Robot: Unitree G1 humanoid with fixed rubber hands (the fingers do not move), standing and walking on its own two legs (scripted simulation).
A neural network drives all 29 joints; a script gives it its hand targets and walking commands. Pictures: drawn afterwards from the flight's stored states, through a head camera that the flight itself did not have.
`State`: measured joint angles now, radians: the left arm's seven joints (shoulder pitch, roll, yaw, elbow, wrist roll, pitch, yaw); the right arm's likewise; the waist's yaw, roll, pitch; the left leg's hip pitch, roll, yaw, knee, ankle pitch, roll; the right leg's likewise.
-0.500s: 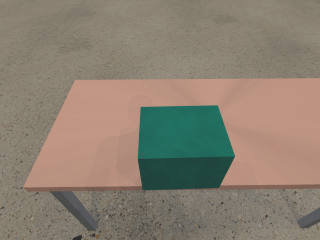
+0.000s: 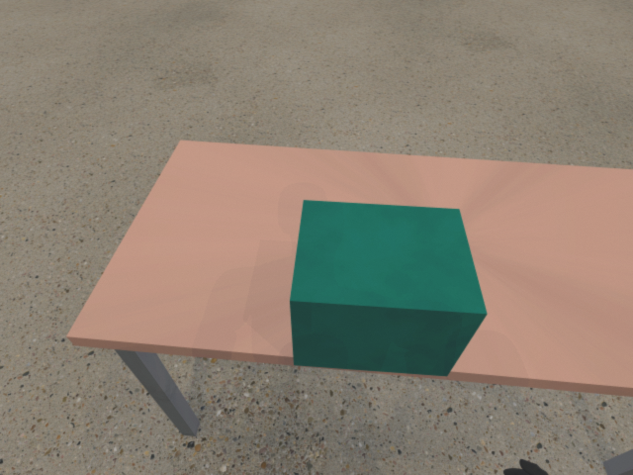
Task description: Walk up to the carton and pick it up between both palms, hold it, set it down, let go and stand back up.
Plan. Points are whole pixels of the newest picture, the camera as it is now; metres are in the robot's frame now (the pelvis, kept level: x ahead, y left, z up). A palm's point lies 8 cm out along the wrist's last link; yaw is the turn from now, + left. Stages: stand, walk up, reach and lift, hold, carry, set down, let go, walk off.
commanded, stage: walk up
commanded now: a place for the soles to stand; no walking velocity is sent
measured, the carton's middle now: (375, 288) +0.41 -0.07 -0.02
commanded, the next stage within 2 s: reach and lift in 0.12 s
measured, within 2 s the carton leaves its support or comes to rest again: neither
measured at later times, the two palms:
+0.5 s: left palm (169, 446) +0.19 +0.21 -0.07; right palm out of the picture +0.12 -0.28 -0.05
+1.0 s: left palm (167, 436) +0.20 +0.21 -0.04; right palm out of the picture +0.15 -0.26 -0.03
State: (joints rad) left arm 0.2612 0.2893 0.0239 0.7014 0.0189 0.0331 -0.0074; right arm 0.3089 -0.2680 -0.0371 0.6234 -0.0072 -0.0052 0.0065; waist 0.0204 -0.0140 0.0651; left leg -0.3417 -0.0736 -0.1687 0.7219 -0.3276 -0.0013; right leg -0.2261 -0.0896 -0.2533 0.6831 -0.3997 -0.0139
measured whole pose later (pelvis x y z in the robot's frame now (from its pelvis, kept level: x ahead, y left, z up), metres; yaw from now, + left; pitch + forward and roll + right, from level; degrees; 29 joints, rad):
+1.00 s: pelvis +0.01 -0.02 +0.02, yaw -11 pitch -5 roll +0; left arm 0.24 0.24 0.08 0.56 -0.08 -0.16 0.03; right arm 0.15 -0.17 0.03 0.82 0.10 -0.40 0.04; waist 0.06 -0.06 0.04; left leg -0.11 0.04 -0.01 0.43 -0.24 -0.04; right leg -0.09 0.02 -0.09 0.44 -0.27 -0.05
